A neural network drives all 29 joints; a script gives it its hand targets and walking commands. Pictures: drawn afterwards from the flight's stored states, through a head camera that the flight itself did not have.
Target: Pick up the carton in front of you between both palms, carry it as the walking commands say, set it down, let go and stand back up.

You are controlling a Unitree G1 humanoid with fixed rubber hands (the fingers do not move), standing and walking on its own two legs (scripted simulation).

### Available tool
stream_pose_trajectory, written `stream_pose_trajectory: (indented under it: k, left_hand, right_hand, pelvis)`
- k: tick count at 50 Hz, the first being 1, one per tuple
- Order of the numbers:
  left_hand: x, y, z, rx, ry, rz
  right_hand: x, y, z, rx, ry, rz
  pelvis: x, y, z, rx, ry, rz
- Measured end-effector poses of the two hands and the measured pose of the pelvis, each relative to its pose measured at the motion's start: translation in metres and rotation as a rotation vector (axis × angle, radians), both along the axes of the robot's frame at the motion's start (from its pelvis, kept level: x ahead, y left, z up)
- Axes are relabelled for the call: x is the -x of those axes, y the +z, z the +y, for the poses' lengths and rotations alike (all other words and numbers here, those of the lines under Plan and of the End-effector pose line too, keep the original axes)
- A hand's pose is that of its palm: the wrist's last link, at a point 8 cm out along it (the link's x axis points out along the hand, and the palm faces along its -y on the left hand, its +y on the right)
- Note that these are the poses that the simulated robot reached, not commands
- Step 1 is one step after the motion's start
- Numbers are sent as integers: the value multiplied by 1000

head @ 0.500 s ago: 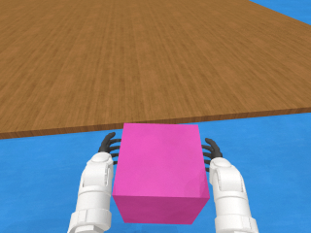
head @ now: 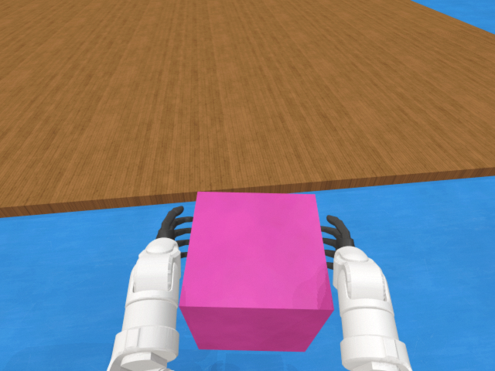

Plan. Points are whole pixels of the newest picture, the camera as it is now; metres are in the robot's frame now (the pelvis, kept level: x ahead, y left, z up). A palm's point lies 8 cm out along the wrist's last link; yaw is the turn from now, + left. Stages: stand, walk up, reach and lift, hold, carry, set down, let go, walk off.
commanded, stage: hold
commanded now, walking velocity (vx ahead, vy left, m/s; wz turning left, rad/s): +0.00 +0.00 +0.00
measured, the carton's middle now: (253, 275) +0.30 +0.00 -0.03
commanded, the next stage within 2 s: carry in 0.74 s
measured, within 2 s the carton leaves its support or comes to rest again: neither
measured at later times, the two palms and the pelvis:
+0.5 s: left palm (166, 248) +0.29 +0.15 +0.06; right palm (344, 258) +0.29 -0.15 +0.05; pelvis +0.00 +0.00 +0.00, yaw +0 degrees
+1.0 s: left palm (154, 230) +0.32 +0.18 +0.07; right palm (328, 235) +0.32 -0.12 +0.07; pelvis +0.04 +0.02 -0.01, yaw +0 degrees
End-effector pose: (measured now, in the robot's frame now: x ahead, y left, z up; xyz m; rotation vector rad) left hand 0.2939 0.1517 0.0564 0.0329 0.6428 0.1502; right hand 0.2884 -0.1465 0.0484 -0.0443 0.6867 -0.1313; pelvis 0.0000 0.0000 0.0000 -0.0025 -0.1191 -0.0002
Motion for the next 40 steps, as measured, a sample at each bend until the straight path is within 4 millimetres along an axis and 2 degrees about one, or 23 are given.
stream_pose_trajectory:
  k: [15, 36, 40]
  left_hand:
    - [-1, -1, 0, -6, -8, 6]
    - [2, 0, 0, -3, -3, 4]
    - [-1, -1, 1, 0, -1, -4]
  right_hand:
    - [0, -1, 0, 8, 4, 5]
    - [2, 0, 0, 4, -1, 1]
    - [-1, 0, 1, 4, -1, -8]
  pelvis:
    - [-6, 1, 1, 0, 1, 0]
    - [0, 0, 1, 0, 3, -3]
    - [-1, -2, 1, 3, 14, 55]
